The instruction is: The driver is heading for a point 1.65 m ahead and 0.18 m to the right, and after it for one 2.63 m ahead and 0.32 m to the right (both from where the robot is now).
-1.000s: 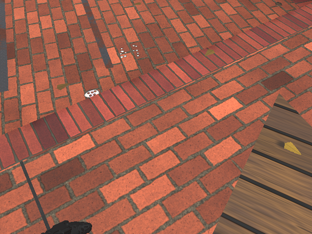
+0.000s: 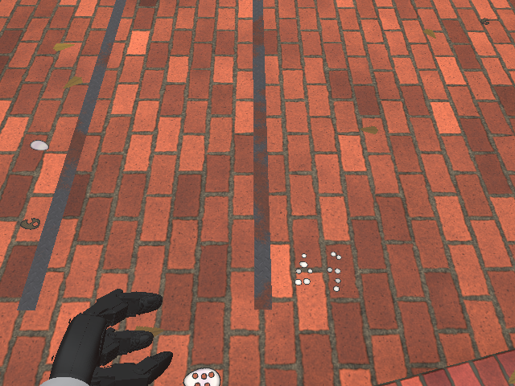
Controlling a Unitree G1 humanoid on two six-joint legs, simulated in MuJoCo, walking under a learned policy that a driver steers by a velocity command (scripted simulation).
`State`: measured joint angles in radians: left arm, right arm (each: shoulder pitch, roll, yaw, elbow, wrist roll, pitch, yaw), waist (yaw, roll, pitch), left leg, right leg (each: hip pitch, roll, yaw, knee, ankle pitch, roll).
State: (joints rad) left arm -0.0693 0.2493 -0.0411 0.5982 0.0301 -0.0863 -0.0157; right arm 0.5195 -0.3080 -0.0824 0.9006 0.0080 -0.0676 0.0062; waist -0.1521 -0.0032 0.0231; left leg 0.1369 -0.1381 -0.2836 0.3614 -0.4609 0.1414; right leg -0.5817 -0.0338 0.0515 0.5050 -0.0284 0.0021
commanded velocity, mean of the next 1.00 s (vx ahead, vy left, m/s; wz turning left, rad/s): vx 1.00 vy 0.00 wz -0.32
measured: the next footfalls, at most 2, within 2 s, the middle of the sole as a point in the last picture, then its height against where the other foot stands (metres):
right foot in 0.02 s outside the picture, level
left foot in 0.54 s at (161, 354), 0.16 m lower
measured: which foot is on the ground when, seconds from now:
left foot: down 0.00-0.00, up 0.02-0.52, down 0.54-0.92, up 0.94-1.00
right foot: up 0.00-0.00, down 0.02-0.54, up 0.56-0.90, down 0.92-1.00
